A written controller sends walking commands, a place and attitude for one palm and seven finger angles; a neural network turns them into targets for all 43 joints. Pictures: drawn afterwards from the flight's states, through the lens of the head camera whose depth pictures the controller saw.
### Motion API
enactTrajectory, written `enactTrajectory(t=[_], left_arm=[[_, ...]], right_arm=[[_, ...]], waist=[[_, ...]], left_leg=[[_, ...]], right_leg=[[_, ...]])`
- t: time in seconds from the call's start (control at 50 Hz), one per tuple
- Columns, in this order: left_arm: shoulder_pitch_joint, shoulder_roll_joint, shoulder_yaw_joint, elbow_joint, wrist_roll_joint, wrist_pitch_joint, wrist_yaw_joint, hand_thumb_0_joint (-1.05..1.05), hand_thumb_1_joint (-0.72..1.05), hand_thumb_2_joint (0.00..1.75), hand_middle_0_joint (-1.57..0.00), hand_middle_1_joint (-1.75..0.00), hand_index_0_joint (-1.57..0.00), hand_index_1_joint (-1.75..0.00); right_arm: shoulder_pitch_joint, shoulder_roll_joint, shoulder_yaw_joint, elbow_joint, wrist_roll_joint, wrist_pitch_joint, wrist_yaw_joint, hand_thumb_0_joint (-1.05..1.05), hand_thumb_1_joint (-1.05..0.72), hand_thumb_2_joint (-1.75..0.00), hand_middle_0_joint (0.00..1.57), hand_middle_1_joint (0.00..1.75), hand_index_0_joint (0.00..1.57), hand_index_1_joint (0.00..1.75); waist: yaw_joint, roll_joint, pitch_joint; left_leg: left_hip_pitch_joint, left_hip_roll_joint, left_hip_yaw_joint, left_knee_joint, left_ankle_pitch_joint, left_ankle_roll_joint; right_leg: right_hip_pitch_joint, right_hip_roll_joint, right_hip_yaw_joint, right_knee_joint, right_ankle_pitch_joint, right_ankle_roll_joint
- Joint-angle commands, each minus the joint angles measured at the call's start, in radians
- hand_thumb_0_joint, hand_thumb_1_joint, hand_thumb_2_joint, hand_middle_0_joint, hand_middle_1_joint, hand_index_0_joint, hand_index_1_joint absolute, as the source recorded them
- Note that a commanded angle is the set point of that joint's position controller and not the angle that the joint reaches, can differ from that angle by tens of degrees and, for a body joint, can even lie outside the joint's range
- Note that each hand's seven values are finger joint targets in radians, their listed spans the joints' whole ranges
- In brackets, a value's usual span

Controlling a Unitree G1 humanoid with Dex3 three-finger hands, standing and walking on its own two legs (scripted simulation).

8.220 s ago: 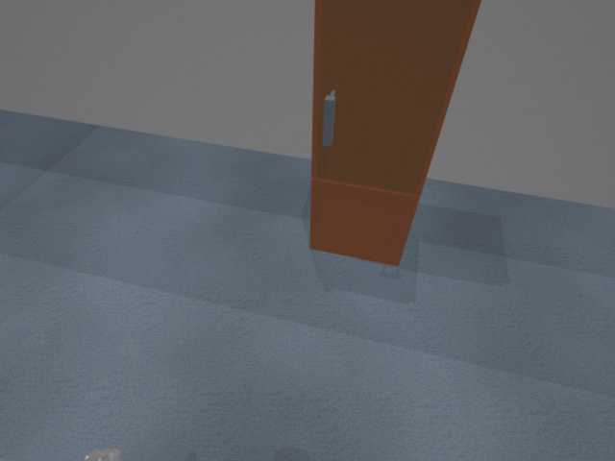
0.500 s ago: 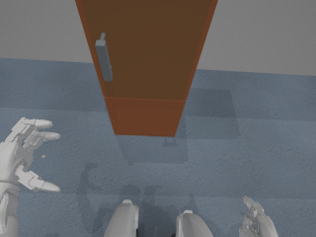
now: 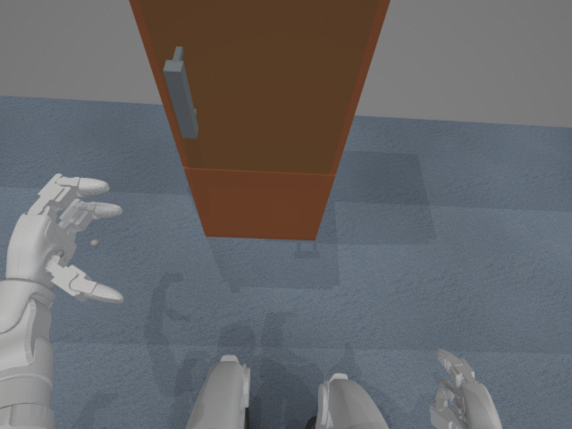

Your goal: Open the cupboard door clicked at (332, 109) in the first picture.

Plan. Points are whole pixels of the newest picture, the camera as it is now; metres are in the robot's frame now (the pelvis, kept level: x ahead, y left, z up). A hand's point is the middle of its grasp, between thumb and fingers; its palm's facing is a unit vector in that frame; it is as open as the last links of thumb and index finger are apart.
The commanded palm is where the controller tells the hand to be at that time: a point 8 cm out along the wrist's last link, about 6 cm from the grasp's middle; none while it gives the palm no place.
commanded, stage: move the hooked fingers beside the handle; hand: left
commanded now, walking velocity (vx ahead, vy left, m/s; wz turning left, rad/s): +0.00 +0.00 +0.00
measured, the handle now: (184, 94) +0.63 +0.22 +0.02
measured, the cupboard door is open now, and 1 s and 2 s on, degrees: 0 0 0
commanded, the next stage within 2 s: none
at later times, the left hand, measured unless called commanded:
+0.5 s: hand (109, 187) +0.42 +0.28 +0.03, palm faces +0.05 -1.00 -0.03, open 13.9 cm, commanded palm +0.41 +0.32 +0.03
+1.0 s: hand (129, 143) +0.51 +0.28 +0.02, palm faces +0.05 -1.00 -0.03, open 13.9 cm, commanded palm +0.52 +0.30 +0.02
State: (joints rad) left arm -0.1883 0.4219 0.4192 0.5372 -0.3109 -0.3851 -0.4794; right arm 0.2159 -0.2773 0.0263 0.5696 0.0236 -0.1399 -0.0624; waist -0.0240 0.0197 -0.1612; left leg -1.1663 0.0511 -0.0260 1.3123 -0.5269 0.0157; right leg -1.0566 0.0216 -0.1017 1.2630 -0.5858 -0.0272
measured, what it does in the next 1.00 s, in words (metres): stands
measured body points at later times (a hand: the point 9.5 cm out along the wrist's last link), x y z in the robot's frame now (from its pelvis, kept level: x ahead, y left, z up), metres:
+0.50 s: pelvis +0.00 +0.01 -0.01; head +0.13 +0.04 +0.42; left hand +0.41 +0.33 +0.03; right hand +0.08 -0.27 -0.11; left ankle +0.05 +0.11 -0.62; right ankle +0.01 -0.11 -0.62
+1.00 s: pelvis -0.01 +0.02 -0.04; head +0.17 +0.06 +0.37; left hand +0.50 +0.34 +0.02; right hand +0.02 -0.26 -0.13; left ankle +0.05 +0.11 -0.62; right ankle +0.01 -0.11 -0.62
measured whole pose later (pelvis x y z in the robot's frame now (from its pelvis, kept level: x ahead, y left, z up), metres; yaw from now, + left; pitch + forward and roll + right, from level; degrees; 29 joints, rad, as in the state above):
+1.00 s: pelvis -0.01 +0.02 -0.04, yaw -3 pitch +30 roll -7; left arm -0.93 0.73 0.54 1.18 -0.09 -0.40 -0.41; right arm 0.30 -0.30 0.07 0.60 -0.02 0.05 -0.03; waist -0.18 0.03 -0.14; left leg -1.44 0.07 -0.03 1.44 -0.54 0.04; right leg -1.32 0.04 -0.10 1.36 -0.58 0.00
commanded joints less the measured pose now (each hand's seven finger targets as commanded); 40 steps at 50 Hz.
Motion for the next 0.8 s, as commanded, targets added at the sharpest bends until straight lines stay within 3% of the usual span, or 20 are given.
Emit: enactTrajectory(t=[0.0,0.02,0.06,0.1,0.16,0.2,0.26,0.32,0.34,0.38,0.42,0.46,0.5,0.58,0.64,0.72,0.76,0.78], left_arm=[[-0.214,0.299,0.127,-0.136,-0.007,-0.049,0.021,0.00,-0.50,0.30,-0.30,-1.20,-0.30,-1.20],[-0.247,0.278,0.106,-0.126,-0.004,-0.046,0.025,0.00,-0.50,0.30,-0.30,-1.20,-0.30,-1.20],[-0.279,0.310,0.138,-0.081,-0.001,-0.051,0.036,0.00,-0.50,0.30,-0.30,-1.20,-0.30,-1.20],[-0.277,0.310,0.136,-0.066,0.011,-0.064,0.036,0.00,-0.50,0.30,-0.30,-1.20,-0.30,-1.20],[-0.384,0.282,0.091,-0.034,0.022,-0.085,0.032,0.00,-0.50,0.30,-0.30,-1.20,-0.30,-1.20],[-0.402,0.309,0.110,0.007,0.030,-0.094,0.027,0.00,-0.50,0.30,-0.30,-1.20,-0.30,-1.20],[-0.492,0.335,0.120,0.075,0.037,-0.103,0.022,0.00,-0.50,0.30,-0.30,-1.20,-0.30,-1.20],[-0.581,0.378,0.133,0.099,0.057,-0.123,0.020,0.00,-0.50,0.30,-0.30,-1.20,-0.30,-1.20],[-0.588,0.364,0.121,0.092,0.061,-0.127,0.020,0.00,-0.50,0.30,-0.30,-1.20,-0.30,-1.20],[-0.605,0.395,0.146,0.130,0.069,-0.127,0.024,0.00,-0.50,0.30,-0.30,-1.20,-0.30,-1.20],[-0.645,0.423,0.160,0.186,0.077,-0.123,0.026,0.00,-0.50,0.30,-0.30,-1.20,-0.30,-1.20],[-0.698,0.407,0.138,0.199,0.085,-0.128,0.026,0.00,-0.50,0.30,-0.30,-1.20,-0.30,-1.20],[-0.693,0.433,0.154,0.227,0.095,-0.128,0.029,0.00,-0.50,0.30,-0.30,-1.20,-0.30,-1.20],[-0.789,0.463,0.157,0.309,0.114,-0.127,0.034,0.00,-0.50,0.30,-0.30,-1.20,-0.30,-1.20],[-0.870,0.489,0.144,0.356,0.134,-0.124,0.035,0.00,-0.50,0.30,-0.30,-1.20,-0.30,-1.20],[-0.963,0.513,0.133,0.367,0.153,-0.130,0.037,0.00,-0.50,0.30,-0.30,-1.20,-0.30,-1.20],[-1.004,0.518,0.130,0.374,0.156,-0.126,0.042,0.00,-0.50,0.30,-0.30,-1.20,-0.30,-1.20],[-1.000,0.540,0.142,0.401,0.165,-0.117,0.045,0.00,-0.50,0.30,-0.30,-1.20,-0.30,-1.20]], right_arm=[[0.067,-0.164,-0.073,-0.104,0.007,-0.022,-0.010,0.00,-0.90,-0.90,0.20,0.30,0.20,0.30],[0.067,-0.161,-0.071,-0.105,0.007,-0.016,-0.006,0.00,-0.90,-0.90,0.20,0.30,0.20,0.30],[0.080,-0.164,-0.072,-0.097,0.005,-0.007,-0.005,0.00,-0.90,-0.90,0.20,0.30,0.20,0.30],[0.087,-0.165,-0.075,-0.098,0.004,0.003,-0.001,0.00,-0.90,-0.90,0.20,0.30,0.20,0.30],[0.106,-0.170,-0.077,-0.077,0.004,0.010,0.001,0.00,-0.90,-0.90,0.20,0.30,0.20,0.30],[0.118,-0.177,-0.080,-0.066,0.001,0.018,0.003,0.00,-0.90,-0.90,0.20,0.30,0.20,0.30],[0.134,-0.185,-0.079,-0.046,0.000,0.030,0.001,0.00,-0.90,-0.90,0.20,0.30,0.20,0.30],[0.145,-0.191,-0.080,-0.033,-0.005,0.041,-0.001,0.00,-0.90,-0.90,0.20,0.30,0.20,0.30],[0.149,-0.187,-0.080,-0.032,-0.006,0.045,0.003,0.00,-0.90,-0.90,0.20,0.30,0.20,0.30],[0.163,-0.193,-0.082,-0.022,-0.010,0.057,0.004,0.00,-0.90,-0.90,0.20,0.30,0.20,0.30],[0.165,-0.194,-0.076,-0.017,-0.011,0.069,0.005,0.00,-0.90,-0.90,0.20,0.30,0.20,0.30],[0.172,-0.193,-0.076,-0.019,-0.012,0.078,0.007,0.00,-0.90,-0.90,0.20,0.30,0.20,0.30],[0.182,-0.199,-0.076,-0.017,-0.015,0.089,0.009,0.00,-0.90,-0.90,0.20,0.30,0.20,0.30],[0.194,-0.203,-0.068,-0.009,-0.018,0.109,0.010,0.00,-0.90,-0.90,0.20,0.30,0.20,0.30],[0.204,-0.211,-0.061,-0.007,-0.020,0.123,0.009,0.00,-0.90,-0.90,0.20,0.30,0.20,0.30],[0.217,-0.217,-0.056,0.000,-0.028,0.136,0.010,0.00,-0.90,-0.90,0.20,0.30,0.20,0.30],[0.232,-0.221,-0.054,0.004,-0.032,0.144,0.010,0.00,-0.90,-0.90,0.20,0.30,0.20,0.30],[0.236,-0.225,-0.052,0.002,-0.032,0.151,0.011,0.00,-0.90,-0.90,0.20,0.30,0.20,0.30]], waist=[[0.004,0.092,-0.391],[-0.007,0.094,-0.384],[-0.008,0.064,-0.380],[-0.006,0.084,-0.398],[-0.042,0.087,-0.386],[-0.033,0.104,-0.403],[-0.055,0.068,-0.381],[-0.049,0.129,-0.426],[-0.045,0.158,-0.453],[-0.051,0.129,-0.472],[-0.056,0.121,-0.441],[-0.067,0.136,-0.451],[-0.057,0.157,-0.474],[-0.088,0.119,-0.439],[-0.108,0.133,-0.429],[-0.120,0.205,-0.480],[-0.134,0.201,-0.501],[-0.128,0.200,-0.503]], left_leg=[[0.356,-0.021,-0.022,-0.178,0.309,0.012],[0.344,-0.023,-0.017,-0.175,0.292,0.014],[0.322,-0.021,-0.019,-0.167,0.300,0.016],[0.341,-0.020,-0.014,-0.171,0.311,0.013],[0.355,-0.015,-0.025,-0.163,0.309,0.016],[0.368,-0.014,-0.028,-0.163,0.312,0.011],[0.337,-0.013,-0.033,-0.150,0.290,0.018],[0.374,-0.011,-0.041,-0.145,0.312,0.012],[0.416,-0.010,-0.046,-0.147,0.344,0.008],[0.423,-0.005,-0.051,-0.136,0.372,0.008],[0.373,-0.006,-0.048,-0.128,0.341,0.012],[0.388,-0.005,-0.053,-0.126,0.340,0.013],[0.409,-0.003,-0.057,-0.126,0.357,0.008],[0.354,0.000,-0.062,-0.107,0.318,0.016],[0.333,0.001,-0.068,-0.095,0.284,0.017],[0.383,0.006,-0.089,-0.080,0.310,0.011],[0.403,0.007,-0.106,-0.072,0.336,0.012],[0.394,0.011,-0.107,-0.071,0.324,0.009]], right_leg=[[0.131,0.016,0.073,-0.174,0.284,-0.002],[0.128,0.014,0.077,-0.178,0.275,0.002],[0.136,0.019,0.076,-0.171,0.284,0.000],[0.129,0.017,0.078,-0.171,0.293,0.002],[0.078,0.021,0.071,-0.166,0.280,0.001],[0.069,0.019,0.070,-0.163,0.274,0.000],[0.041,0.023,0.071,-0.160,0.255,0.001],[0.016,0.019,0.067,-0.144,0.253,-0.003],[0.005,0.020,0.064,-0.140,0.266,-0.005],[-0.001,0.022,0.061,-0.134,0.283,-0.003],[-0.002,0.023,0.063,-0.132,0.268,0.000],[-0.025,0.024,0.059,-0.127,0.257,-0.003],[-0.035,0.023,0.057,-0.123,0.262,-0.003],[-0.064,0.026,0.056,-0.116,0.237,0.001],[-0.102,0.028,0.054,-0.109,0.208,0.000],[-0.161,0.028,0.047,-0.087,0.207,-0.005],[-0.188,0.029,0.039,-0.073,0.215,-0.005],[-0.190,0.029,0.038,-0.072,0.207,-0.004]])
